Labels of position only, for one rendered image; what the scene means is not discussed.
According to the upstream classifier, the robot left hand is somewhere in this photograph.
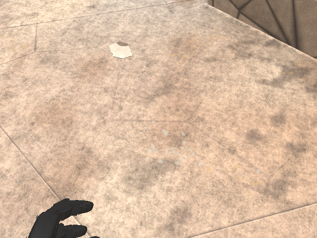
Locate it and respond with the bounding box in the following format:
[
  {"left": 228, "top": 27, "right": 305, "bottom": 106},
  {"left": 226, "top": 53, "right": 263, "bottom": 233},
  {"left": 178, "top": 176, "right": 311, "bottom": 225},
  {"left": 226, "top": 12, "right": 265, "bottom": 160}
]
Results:
[{"left": 26, "top": 198, "right": 100, "bottom": 238}]

